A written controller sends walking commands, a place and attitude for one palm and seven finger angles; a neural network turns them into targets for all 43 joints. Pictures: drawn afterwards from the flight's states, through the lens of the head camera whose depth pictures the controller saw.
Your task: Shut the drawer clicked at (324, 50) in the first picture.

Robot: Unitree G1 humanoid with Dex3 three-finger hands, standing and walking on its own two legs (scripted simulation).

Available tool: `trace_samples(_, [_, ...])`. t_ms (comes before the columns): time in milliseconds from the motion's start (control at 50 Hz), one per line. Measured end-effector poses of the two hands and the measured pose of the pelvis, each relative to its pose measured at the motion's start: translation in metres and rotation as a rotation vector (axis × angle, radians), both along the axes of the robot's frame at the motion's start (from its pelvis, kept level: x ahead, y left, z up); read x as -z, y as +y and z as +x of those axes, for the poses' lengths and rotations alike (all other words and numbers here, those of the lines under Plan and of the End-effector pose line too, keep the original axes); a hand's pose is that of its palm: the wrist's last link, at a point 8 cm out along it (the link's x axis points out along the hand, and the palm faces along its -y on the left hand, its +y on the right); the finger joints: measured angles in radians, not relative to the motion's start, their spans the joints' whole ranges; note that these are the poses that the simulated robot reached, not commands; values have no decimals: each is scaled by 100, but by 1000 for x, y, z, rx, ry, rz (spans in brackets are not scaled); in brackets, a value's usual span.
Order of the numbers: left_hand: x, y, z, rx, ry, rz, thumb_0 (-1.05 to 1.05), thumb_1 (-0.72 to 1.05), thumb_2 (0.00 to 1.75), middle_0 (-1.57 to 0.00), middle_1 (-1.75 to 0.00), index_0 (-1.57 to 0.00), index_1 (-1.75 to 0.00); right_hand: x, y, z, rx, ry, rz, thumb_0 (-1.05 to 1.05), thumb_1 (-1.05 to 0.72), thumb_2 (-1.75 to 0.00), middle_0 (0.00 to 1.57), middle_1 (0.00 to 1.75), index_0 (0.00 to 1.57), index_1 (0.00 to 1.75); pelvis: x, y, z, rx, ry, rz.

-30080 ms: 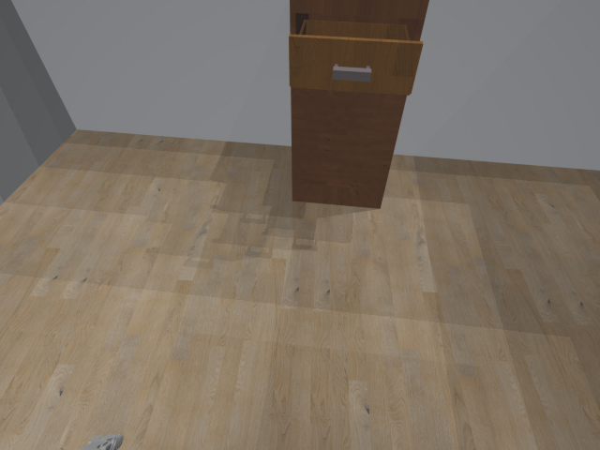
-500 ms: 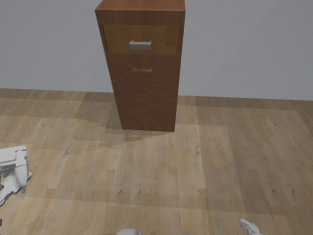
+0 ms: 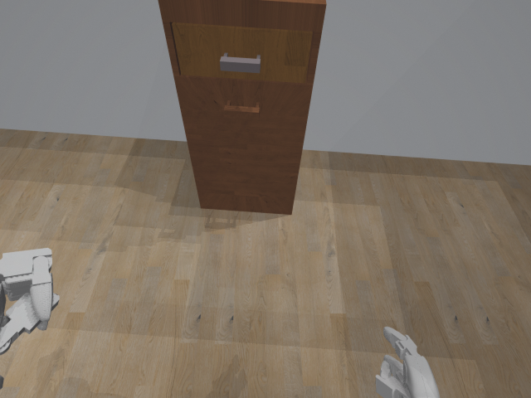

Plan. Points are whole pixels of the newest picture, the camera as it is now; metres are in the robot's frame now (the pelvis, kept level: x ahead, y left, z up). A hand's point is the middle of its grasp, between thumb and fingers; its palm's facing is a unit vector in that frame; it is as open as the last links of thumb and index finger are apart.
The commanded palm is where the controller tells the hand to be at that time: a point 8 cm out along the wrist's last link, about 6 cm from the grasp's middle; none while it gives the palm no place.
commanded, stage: stop stepping back and stand still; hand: left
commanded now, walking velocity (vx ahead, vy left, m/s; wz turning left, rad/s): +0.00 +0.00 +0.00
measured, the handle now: (241, 60) +0.96 +0.13 +0.00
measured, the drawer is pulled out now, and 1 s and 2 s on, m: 0.00 0.00 0.00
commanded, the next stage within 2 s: let the arm hang, fingers relaxed in 0.74 s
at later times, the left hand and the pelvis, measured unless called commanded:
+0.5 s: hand (31, 315) +0.17 +0.24 +0.16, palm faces +0.36 -0.82 -0.44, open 3.2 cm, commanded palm +0.11 +0.28 +0.18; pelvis -0.02 +0.00 +0.00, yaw +0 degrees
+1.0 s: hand (100, 383) +0.14 +0.25 -0.06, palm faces +0.06 -0.90 -0.42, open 3.1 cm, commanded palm none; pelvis -0.03 +0.01 -0.01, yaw +1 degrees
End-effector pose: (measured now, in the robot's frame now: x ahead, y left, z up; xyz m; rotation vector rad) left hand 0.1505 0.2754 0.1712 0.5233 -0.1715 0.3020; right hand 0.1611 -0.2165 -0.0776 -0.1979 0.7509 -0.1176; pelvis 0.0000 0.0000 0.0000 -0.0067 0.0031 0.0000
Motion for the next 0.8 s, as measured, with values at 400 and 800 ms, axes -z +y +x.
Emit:
trace_samples(400, [-4, 7, -15, -12, -12, -9, 1, 89, 90, -141, -160, -141, -159, -9, -8, -17, 24, -18, -35, 1, -90, -90, 21, 30, 20, 30, -4, 5, -15, -1, -6, -8])
trace_samples(800, [-1, 5, -21, -29, -1, -28, 1, 89, 90, -141, -160, -141, -159, -6, -8, -29, 19, -3, -31, 1, -90, -90, 21, 30, 20, 30, -5, 3, -24, -4, -7, -14])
